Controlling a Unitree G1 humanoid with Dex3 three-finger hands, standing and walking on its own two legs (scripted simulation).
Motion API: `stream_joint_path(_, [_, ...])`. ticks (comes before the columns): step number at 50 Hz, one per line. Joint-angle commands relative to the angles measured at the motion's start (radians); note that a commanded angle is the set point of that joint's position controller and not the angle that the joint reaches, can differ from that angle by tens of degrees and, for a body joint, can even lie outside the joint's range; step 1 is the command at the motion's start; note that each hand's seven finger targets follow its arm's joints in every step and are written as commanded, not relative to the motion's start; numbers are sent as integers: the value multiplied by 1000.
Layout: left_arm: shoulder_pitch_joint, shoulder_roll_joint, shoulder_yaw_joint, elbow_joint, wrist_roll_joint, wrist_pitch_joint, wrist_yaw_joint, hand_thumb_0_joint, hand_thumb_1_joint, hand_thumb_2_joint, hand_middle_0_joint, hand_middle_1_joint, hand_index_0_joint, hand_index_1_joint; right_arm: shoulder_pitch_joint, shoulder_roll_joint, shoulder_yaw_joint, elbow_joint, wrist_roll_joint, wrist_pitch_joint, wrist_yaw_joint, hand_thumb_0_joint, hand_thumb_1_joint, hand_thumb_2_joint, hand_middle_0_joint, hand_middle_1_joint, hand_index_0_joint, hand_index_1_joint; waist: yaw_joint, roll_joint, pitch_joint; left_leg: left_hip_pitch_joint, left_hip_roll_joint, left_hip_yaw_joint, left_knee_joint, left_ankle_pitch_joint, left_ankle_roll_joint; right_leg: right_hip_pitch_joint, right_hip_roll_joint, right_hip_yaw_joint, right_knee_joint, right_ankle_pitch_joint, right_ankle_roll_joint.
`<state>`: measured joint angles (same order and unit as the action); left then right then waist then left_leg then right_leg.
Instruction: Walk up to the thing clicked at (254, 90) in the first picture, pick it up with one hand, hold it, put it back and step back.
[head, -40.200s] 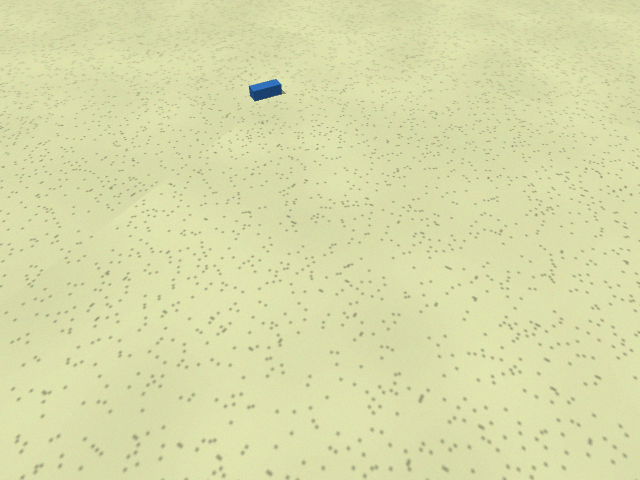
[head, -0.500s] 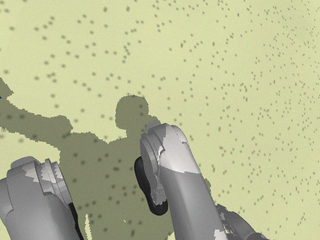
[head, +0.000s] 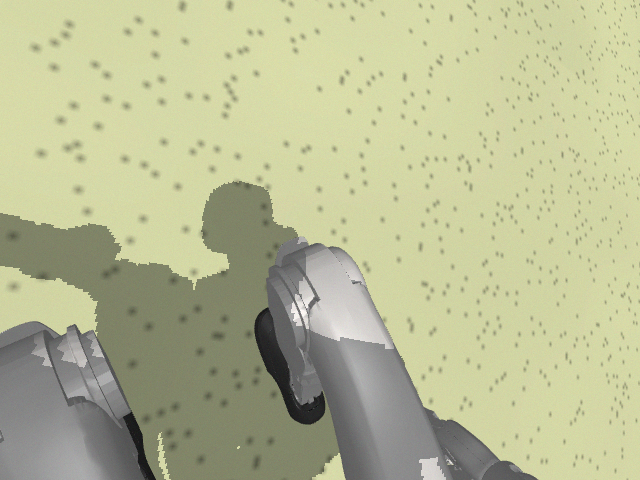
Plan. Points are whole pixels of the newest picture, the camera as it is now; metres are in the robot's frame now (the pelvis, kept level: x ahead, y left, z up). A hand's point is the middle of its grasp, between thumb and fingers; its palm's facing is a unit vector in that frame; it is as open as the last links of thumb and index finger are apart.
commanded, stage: rest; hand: left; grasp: from above
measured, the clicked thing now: out of the picture +0.46 +0.36 -0.27
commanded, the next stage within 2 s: open in 0.16 s
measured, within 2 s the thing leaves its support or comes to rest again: neither
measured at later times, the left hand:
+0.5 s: hand out of the picture +0.45 +0.35 -0.23, palm faces -0.36 -0.26 -0.90, open 10.3 cm
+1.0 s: hand out of the picture +0.45 +0.36 -0.23, palm faces -0.36 -0.26 -0.90, open 12.8 cm
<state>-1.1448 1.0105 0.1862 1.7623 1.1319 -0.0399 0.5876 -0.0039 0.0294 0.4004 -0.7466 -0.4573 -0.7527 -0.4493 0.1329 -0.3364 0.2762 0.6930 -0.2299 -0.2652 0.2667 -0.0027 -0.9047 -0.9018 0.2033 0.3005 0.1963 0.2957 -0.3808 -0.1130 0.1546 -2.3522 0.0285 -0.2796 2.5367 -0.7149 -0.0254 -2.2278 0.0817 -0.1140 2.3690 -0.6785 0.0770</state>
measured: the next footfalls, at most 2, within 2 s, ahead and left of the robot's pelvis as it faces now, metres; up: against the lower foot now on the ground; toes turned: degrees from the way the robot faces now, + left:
none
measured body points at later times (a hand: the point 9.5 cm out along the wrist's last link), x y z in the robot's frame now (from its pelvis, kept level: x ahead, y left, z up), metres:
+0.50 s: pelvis -0.01 +0.00 +0.00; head +0.27 +0.13 +0.33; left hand +0.47 +0.36 -0.18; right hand +0.02 -0.25 -0.05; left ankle +0.06 +0.13 -0.27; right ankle +0.11 -0.13 -0.27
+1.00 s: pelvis -0.01 +0.00 +0.01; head +0.28 +0.13 +0.33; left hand +0.47 +0.37 -0.18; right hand +0.03 -0.24 -0.04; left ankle +0.06 +0.13 -0.27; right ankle +0.11 -0.13 -0.27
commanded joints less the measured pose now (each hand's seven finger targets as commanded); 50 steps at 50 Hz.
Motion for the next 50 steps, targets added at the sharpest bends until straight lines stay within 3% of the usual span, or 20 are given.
stream_joint_path(1, [-264, 267, 8, -95, -5, -4, 37, 0, 609, 669, -1027, -594, -1027, -593, 219, -343, -88, 32, 7, -3, -10, 0, -902, -902, 200, 301, 200, 301, -42, 528, -638, 504, 34, 130, -263, 226, 29, 336, 26, -158, -198, 258, -97])
stream_joint_path(3, [-251, 280, 16, -85, -4, -7, 33, 0, 611, 666, -1028, -585, -1028, -585, 215, -342, -84, 33, 7, -2, -12, 0, -899, -901, 200, 301, 200, 301, -43, 520, -637, 499, 34, 128, -257, 224, 30, 337, 25, -160, -195, 256, -96])
stream_joint_path(4, [-258, 242, -11, -87, -6, -9, 30, 0, 603, 684, -1030, -590, -1026, -593, 209, -338, -80, 19, 2, -3, -11, 0, -901, -902, 200, 301, 200, 301, -50, 529, -628, 495, 33, 131, -261, 223, 30, 351, 26, -158, -203, 259, -96])
stream_joint_path(5, [-252, 259, 6, -83, -2, -9, 30, 0, 605, 677, -1026, -594, -1025, -595, 223, -340, -81, 32, 0, -2, -12, 0, -900, -901, 200, 301, 200, 301, -58, 506, -633, 507, 35, 128, -254, 237, 31, 360, 26, -160, -203, 272, -93])
stream_joint_path(9, [-244, 269, -10, -65, -1, -19, 29, 0, 601, 694, -1026, -603, -1022, -606, 207, -348, -73, 13, 1, -4, -15, 0, -900, -902, 200, 301, 200, 301, -56, 495, -622, 480, 34, 129, -257, 223, 34, 377, 29, -157, -214, 265, -92])
stream_joint_path(12, [-239, 285, 3, -42, 1, -26, 34, 0, 635, 673, -1043, -589, -1042, -589, 211, -345, -55, 15, -7, -1, -16, 0, -898, -901, 200, 301, 200, 301, -65, 487, -596, 470, 35, 118, -261, 208, 33, 359, 27, -171, -207, 250, -90])
stream_joint_path(13, [-242, 258, -23, -40, -2, -26, 28, 0, 625, 674, -1039, -588, -1036, -590, 205, -353, -65, 12, -4, -3, -19, 0, -899, -902, 200, 301, 200, 301, -73, 487, -584, 480, 36, 119, -260, 201, 32, 346, 28, -167, -208, 247, -91])
stream_joint_path(18, [-240, 288, -14, -41, 2, -32, 34, 0, 225, 631, -642, -662, -651, -652, 203, -355, -49, 8, -9, 0, -21, 0, -893, -900, 201, 301, 201, 301, -68, 508, -588, 496, 39, 109, -274, 211, 26, 354, 28, -175, -203, 251, -93])
stream_joint_path(21, [-257, 298, -17, -51, 10, -31, 34, 0, -2, 647, -526, -693, -535, -684, 207, -349, -37, 2, -6, -1, -18, 0, -892, -899, 201, 301, 201, 301, -74, 502, -576, 491, 40, 107, -265, 219, 28, 349, 27, -174, -202, 260, -90])
stream_joint_path(24, [-258, 310, -14, -59, 9, -35, 47, 0, -109, 684, -459, -709, -460, -708, 204, -363, -45, 0, -13, 1, -20, 0, -891, -899, 201, 301, 201, 301, -73, 526, -583, 518, 42, 107, -275, 218, 24, 360, 29, -174, -208, 262, -91])
stream_joint_path(29, [-277, 326, -14, -74, 14, -31, 63, 0, -171, 779, -401, -795, -400, -795, 198, -364, -42, 0, -17, -3, -23, 0, -891, -899, 201, 301, 201, 301, -72, 541, -587, 494, 41, 113, -276, 185, 25, 361, 31, -174, -218, 242, -91])
stream_joint_path(31, [-291, 293, -40, -88, 10, -24, 57, 0, -213, 821, -375, -814, -368, -820, 187, -360, -43, -6, -15, -11, -21, 0, -893, -900, 201, 301, 201, 301, -78, 556, -577, 519, 43, 112, -273, 187, 20, 333, 28, -175, -210, 241, -93])
stream_joint_path(32, [-279, 326, -14, -78, 11, -20, 61, 0, -214, 851, -376, -832, -366, -841, 194, -370, -45, 6, -16, -10, -21, 0, -893, -900, 201, 301, 201, 301, -77, 558, -581, 534, 47, 101, -285, 198, 16, 335, 27, -180, -207, 248, -93])
stream_joint_path(36, [-263, 303, -19, -74, 14, -7, 59, 0, -291, 881, -315, -867, -304, -877, 197, -367, -50, 0, -12, -10, -15, 0, -894, -901, 201, 301, 201, 301, -80, 570, -581, 554, 48, 91, -289, 228, 11, 329, 25, -184, -197, 271, -94])
stream_joint_path(37, [-277, 282, -41, -84, 12, -6, 51, 0, -299, 867, -299, -877, -293, -882, 191, -366, -51, -4, -9, -14, -11, 0, -894, -900, 201, 301, 201, 301, -81, 577, -575, 548, 46, 95, -287, 226, 11, 324, 25, -179, -198, 268, -95])
stream_joint_path(38, [-254, 315, -10, -68, 6, -3, 56, 0, -332, 887, -274, -892, -266, -899, 196, -365, -46, 6, -10, -11, -13, 0, -893, -901, 201, 301, 201, 301, -73, 554, -590, 540, 48, 95, -286, 237, 13, 349, 28, -179, -207, 281, -93])
stream_joint_path(39, [-263, 295, -29, -86, 7, -1, 54, 0, -330, 896, -273, -898, -265, -905, 190, -371, -51, -4, -9, -11, -12, 0, -893, -901, 201, 301, 201, 301, -75, 574, -596, 551, 46, 96, -287, 247, 12, 343, 29, -177, -201, 287, -95])
stream_joint_path(45, [-253, 300, -11, -72, -10, -1, 35, 0, -402, 944, -213, -943, -202, -952, 202, -364, -47, -1, -2, -14, -6, 0, -891, -900, 201, 301, 201, 301, -80, 555, -570, 529, 46, 92, -289, 241, 14, 336, 23, -178, -202, 276, -93])
stream_joint_path(48, [-266, 298, -21, -94, -2, -7, 20, 0, -402, 976, -213, -967, -201, -978, 206, -367, -44, -10, -3, -13, -5, 0, -891, -900, 201, 301, 201, 301, -96, 555, -568, 539, 47, 92, -282, 254, 16, 349, 24, -177, -207, 290, -90])
stream_joint_path(50, [-255, 302, -26, -100, -1, -10, 18, 0, -416, 982, -202, -968, -189, -980, 208, -371, -44, -7, -2, -12, -7, 0, -891, -900, 201, 301, 201, 301, -90, 561, -585, 555, 46, 96, -282, 270, 14, 366, 24, -174, -207, 301, -91])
